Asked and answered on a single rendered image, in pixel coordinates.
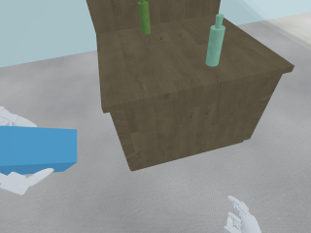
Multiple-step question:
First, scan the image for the table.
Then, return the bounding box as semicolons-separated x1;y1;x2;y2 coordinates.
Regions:
86;0;294;172

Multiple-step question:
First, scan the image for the robot right hand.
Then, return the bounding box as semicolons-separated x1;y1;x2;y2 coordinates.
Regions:
224;195;261;233

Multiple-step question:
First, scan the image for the sponge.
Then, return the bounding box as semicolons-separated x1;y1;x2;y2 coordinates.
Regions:
0;125;78;176

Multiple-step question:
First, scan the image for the robot left hand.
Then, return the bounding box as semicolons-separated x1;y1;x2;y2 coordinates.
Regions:
0;106;54;196

